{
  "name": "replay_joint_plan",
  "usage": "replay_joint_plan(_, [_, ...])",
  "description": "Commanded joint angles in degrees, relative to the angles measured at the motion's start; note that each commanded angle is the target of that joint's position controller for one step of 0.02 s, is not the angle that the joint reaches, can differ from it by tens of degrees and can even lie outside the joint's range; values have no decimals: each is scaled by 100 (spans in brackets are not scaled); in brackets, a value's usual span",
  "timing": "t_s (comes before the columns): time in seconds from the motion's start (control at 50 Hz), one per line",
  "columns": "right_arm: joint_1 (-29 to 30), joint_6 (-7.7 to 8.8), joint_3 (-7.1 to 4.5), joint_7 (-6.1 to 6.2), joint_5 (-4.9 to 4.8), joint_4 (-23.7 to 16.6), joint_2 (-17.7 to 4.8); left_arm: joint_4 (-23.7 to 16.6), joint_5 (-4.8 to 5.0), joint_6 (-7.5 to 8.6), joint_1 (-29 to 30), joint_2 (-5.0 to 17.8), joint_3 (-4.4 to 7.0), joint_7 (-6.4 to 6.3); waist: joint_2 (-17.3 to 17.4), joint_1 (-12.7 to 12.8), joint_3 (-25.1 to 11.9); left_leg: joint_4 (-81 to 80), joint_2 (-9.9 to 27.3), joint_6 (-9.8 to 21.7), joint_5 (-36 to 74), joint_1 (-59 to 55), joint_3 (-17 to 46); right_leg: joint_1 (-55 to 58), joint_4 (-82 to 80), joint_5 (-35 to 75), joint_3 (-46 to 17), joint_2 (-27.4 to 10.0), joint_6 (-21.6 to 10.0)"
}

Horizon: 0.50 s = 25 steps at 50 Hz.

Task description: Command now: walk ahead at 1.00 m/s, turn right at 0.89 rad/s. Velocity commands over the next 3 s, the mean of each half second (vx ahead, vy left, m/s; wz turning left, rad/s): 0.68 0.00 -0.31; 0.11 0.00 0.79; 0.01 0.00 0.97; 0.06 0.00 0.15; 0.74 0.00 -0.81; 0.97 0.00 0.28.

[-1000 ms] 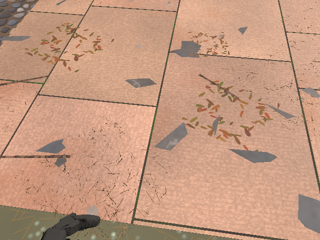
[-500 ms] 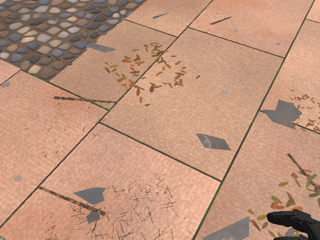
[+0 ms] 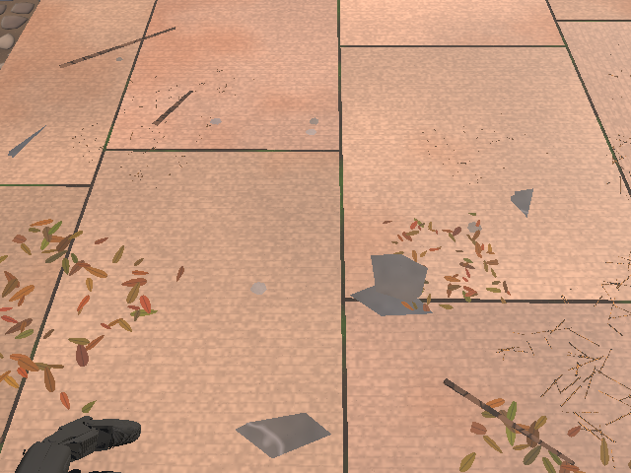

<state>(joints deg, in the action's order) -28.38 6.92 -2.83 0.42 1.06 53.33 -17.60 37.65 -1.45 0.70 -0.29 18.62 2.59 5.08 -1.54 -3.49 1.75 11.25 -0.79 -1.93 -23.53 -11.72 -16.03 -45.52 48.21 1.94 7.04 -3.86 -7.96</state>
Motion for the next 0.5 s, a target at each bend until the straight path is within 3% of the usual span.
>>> replay_joint_plan(0.02, [700, 31, -134, 110, 23, -605, -949, -88, 19, 36, -551, 167, -36, 25, 596, 852, 119, 705, 1314, 308, 7686, 1042, -66, 1992, -470, -115, 540, 664, -273])
replay_joint_plan(0.04, [818, -81, -189, 155, 63, -662, -1149, 74, 23, 43, -1240, 355, 40, -19, 719, 1262, -297, 1717, 1452, 322, 8342, 977, -10, 2722, -479, -461, 483, 833, -385])
replay_joint_plan(0.06, [1067, -197, -237, 172, 98, -769, -1279, 371, 22, 49, -2316, 587, 168, -91, 766, 1777, -804, 3135, 1575, 410, 8430, 1282, 132, 3848, -524, -832, 288, 945, -550])
replay_joint_plan(0.08, [1163, -272, -249, 129, 149, -832, -1264, 735, 28, 47, -3311, 851, 339, -224, 465, 2094, -1213, 5032, 1379, 416, 6997, 2087, 217, 5204, -887, -1287, -122, 1025, -682])
replay_joint_plan(0.1, [1256, -245, -103, 7, 185, -941, -571, 763, 167, -31, -2832, 1225, 496, -362, -919, 1558, -625, 7337, 195, 243, 909, 3806, 303, 5611, -1255, -1378, -1333, 389, -876])
replay_joint_plan(0.12, [677, -123, 20, -19, 59, -1658, -357, 442, -38, -107, -2409, 1929, 591, -359, -1604, 767, -1608, 8901, -278, -5, -603, 5934, 1369, 7203, -2119, -1239, -4651, -898, -2117])
replay_joint_plan(0.14, [1228, 49, 62, -5, 108, -1775, -601, 273, -1, -121, -2471, 1716, 618, -423, -440, 1116, -1765, 8639, 23, 74, -99, 6448, 2125, 7095, -3200, -2395, -5564, -1157, -2126])
replay_joint_plan(0.16, [1482, 125, 76, -7, 97, -1758, -683, 407, 22, -75, -2368, 1349, 543, -492, 254, 892, -800, 7915, 305, 119, 234, 6385, 2181, 6063, -3514, -2530, -5244, -1049, -1799])
replay_joint_plan(0.18, [1472, 92, 104, 11, 118, -1677, -586, 492, 26, 11, -2106, 1039, 441, -521, 725, 492, -252, 7276, 575, 111, 407, 5916, 2067, 5020, -3439, -1436, -4469, -927, -1495])
replay_joint_plan(0.22, [1052, -198, 158, 13, 226, -1428, -427, 433, 64, 239, -1679, 594, 236, -546, 967, 12, 77, 6616, 826, -4, 322, 4688, 1915, 3395, -3273, 1514, -3146, -667, -1213])
replay_joint_plan(0.24, [944, -320, 168, -12, 215, -1355, -334, 510, 109, 347, -1717, 447, 159, -496, 996, -78, 71, 6107, 886, -41, 248, 4249, 1832, 2984, -3283, 2468, -2596, -523, -1051])
replay_joint_plan(0.28, [1234, -401, 211, -79, 107, -1412, -114, 711, 100, 484, -1860, 492, 153, -423, 654, 8, 149, 5026, 743, 74, 912, 4010, 1470, 2823, -3374, 3886, -1581, -69, -637])
replay_joint_plan(0.32, [1470, -392, 267, -144, -29, -1429, 82, 786, 126, 522, -1789, 417, 121, -391, 181, 137, 38, 3752, 541, 309, 2034, 3719, 1178, 3050, -3418, 3974, -784, 363, -82])
replay_joint_plan(0.38, [1829, -343, 277, -187, -133, -1334, 167, 873, 112, 559, -1952, 274, 46, -437, -3, 487, -90, 2558, 161, 530, 3606, 3789, 986, 4016, -3466, 3431, -242, 233, 267])
replay_joint_plan(0.42, [1745, -312, 207, -208, -62, -1275, 10, 858, 94, 546, -1902, 354, 61, -536, -153, 442, -221, 2260, -69, 606, 3816, 3636, 855, 4461, -2986, 3703, 18, 97, 431])
replay_joint_plan(0.46, [923, -321, 60, -240, 59, -1033, -300, 751, 89, 474, -1611, 507, 128, -698, -459, 77, -531, 2309, -360, 704, 3206, 2890, 846, 4512, -1938, 4246, 119, -126, 614])
replay_joint_plan(0.48, [112, -336, -50, -234, 99, -794, -506, 652, 59, 407, -1341, 580, 169, -764, -495, -286, -721, 2289, -441, 825, 2823, 2271, 978, 4301, -940, 4205, 115, -215, 677])
replay_joint_plan(0.5, [-763, -325, -171, -188, 121, -579, -667, 517, 112, 340, -869, 667, 218, -791, -234, -901, -821, 1634, -231, 1133, 3213, 1642, 1346, 3841, 890, 3062, 208, 60, 773])
